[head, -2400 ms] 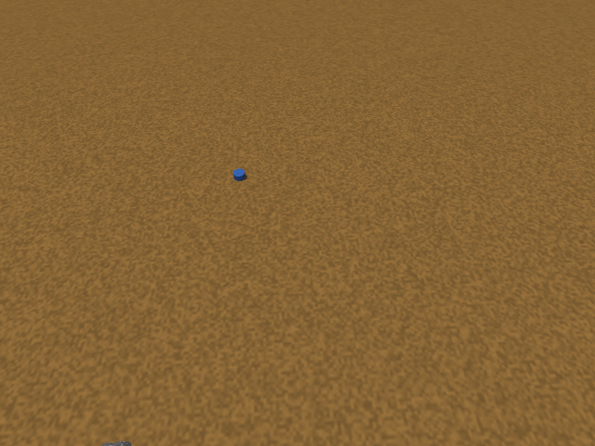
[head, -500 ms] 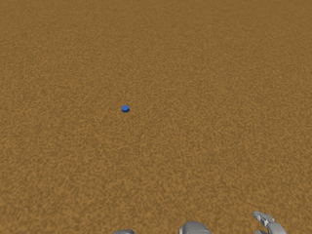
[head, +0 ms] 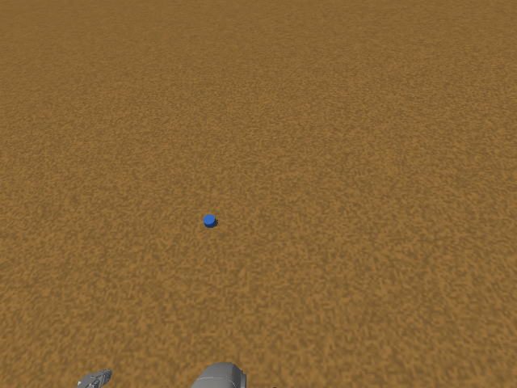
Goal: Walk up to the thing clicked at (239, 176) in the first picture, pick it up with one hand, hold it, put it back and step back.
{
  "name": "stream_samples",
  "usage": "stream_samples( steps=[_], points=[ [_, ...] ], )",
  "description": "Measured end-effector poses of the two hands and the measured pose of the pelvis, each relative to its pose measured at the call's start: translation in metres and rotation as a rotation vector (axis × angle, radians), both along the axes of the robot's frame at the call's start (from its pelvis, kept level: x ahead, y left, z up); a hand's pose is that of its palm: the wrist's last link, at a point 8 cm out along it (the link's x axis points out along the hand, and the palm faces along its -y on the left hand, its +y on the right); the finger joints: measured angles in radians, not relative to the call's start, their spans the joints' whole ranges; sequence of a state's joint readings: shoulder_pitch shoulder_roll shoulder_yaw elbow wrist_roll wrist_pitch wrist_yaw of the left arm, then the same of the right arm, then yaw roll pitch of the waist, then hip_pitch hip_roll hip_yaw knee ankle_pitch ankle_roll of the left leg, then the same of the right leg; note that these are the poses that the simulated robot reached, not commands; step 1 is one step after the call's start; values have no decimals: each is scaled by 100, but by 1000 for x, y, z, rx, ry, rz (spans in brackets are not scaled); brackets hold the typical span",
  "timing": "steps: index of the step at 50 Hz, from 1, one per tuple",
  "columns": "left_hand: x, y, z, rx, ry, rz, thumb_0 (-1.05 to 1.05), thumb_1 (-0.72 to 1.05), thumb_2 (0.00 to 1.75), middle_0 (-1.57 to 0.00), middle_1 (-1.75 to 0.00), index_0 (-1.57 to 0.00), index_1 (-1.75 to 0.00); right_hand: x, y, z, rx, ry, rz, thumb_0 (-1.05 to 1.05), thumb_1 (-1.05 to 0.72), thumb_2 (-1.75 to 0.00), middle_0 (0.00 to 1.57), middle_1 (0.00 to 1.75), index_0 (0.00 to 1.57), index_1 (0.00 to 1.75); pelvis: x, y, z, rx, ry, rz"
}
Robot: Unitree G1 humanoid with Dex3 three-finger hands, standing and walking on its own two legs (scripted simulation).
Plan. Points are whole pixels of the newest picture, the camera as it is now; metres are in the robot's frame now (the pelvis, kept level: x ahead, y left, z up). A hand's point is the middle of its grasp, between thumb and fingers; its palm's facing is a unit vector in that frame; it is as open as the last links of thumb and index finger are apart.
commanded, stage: walk up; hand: left
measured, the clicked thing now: (209, 221) +0.90 +0.35 -0.76
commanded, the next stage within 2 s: none
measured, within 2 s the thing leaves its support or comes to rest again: neither
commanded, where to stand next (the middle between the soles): +0.55 +0.06 m, yaw -1 degrees
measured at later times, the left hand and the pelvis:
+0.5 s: hand (122, 321) +0.24 +0.31 -0.15, palm faces -0.07 -0.94 -0.34, open 7.4 cm; pelvis +0.19 +0.04 +0.00, yaw +0 degrees
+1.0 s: hand (136, 256) +0.38 +0.32 -0.14, palm faces -0.01 -0.92 -0.40, open 7.4 cm; pelvis +0.36 +0.03 -0.01, yaw +1 degrees
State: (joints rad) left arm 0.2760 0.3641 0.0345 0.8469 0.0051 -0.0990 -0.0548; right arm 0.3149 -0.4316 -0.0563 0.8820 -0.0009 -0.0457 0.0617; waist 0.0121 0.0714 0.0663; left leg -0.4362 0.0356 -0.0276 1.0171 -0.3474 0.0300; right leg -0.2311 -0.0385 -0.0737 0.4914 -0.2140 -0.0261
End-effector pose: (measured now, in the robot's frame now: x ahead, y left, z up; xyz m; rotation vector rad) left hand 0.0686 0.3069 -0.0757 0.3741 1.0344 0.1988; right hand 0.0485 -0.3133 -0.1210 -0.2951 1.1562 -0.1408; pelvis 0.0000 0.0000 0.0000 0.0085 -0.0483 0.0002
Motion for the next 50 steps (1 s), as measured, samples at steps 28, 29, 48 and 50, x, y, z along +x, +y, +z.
stream_samples(
  steps=[28,29,48,50],
  points=[
    [203,43,-28,-37,131,-13,0,91,89,-20,-30,-20,-30,205,26,25,-71,-21,-12,0,-90,-90,21,30,20,30,217,31,-2,6,5,-4],
    [213,40,-26,-29,125,-17,0,91,89,-20,-30,-20,-30,209,22,21,-64,-11,-17,0,-90,-90,21,30,20,30,226,28,-4,9,7,-5],
    [297,41,-13,14,100,49,0,90,89,-20,-30,-21,-30,378,26,10,-28,-21,55,0,-91,-90,20,30,20,30,347,26,-4,-30,7,6],
    [304,52,-21,6,115,57,0,90,89,-20,-30,-21,-30,396,33,14,-45,-30,64,0,-91,-90,20,30,20,30,361,35,-8,-36,9,9]
  ],
)
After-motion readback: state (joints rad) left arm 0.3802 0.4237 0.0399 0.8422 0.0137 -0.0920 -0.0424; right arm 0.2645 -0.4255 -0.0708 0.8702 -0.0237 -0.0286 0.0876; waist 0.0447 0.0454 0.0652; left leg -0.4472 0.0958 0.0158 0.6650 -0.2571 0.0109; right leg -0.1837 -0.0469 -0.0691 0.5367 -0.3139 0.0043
